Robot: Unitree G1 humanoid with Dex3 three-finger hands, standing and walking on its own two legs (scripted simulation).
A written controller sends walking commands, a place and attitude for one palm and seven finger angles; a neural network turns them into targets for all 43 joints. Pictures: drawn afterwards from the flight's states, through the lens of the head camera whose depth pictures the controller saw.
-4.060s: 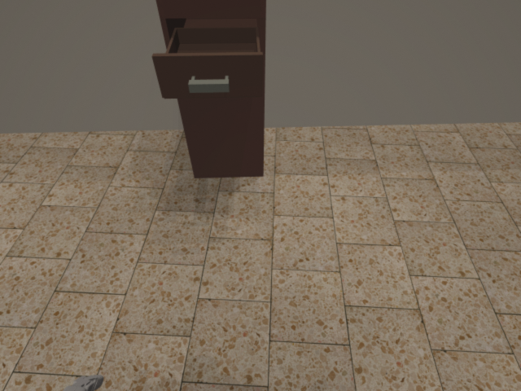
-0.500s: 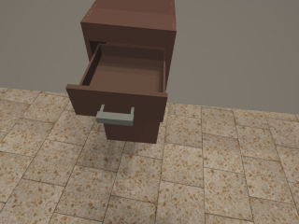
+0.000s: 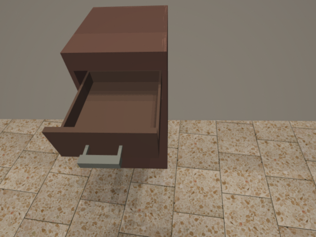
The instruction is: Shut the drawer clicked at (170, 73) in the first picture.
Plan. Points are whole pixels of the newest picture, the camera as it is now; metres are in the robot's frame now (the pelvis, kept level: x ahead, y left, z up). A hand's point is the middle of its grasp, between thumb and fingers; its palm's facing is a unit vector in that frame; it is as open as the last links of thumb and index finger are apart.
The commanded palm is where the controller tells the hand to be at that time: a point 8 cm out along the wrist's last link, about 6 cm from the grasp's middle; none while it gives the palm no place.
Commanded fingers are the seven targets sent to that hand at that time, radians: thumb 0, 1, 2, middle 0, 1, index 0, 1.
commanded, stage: come to a stop and stand still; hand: left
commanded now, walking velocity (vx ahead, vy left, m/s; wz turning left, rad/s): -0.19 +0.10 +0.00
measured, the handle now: (102, 154) +0.35 +0.19 -0.03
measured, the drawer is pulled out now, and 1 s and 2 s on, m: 0.30 0.30 0.30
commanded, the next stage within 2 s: look again from close up in 1.02 s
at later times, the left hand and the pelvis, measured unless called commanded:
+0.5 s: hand out of the picture -0.04 +0.22 -0.18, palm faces +0.02 -0.99 -0.17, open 7.4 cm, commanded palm none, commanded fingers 0.00 0.90 0.90 -0.20 -0.30 -0.20 -0.30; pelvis -0.03 +0.05 +0.01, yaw -2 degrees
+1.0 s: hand out of the picture -0.05 +0.15 -0.17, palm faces +0.02 -0.99 -0.15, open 7.3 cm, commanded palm none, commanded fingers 0.00 0.90 0.90 -0.20 -0.30 -0.20 -0.30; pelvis -0.04 +0.00 +0.00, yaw -1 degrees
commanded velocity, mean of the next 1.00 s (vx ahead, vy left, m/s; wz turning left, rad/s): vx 0.02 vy -0.04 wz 0.00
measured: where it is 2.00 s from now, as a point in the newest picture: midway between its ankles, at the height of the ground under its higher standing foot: outside the picture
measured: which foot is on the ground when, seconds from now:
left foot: up 0.00-0.20, down 0.22-1.00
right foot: down 0.00-0.24, up 0.26-0.56, down 0.58-1.00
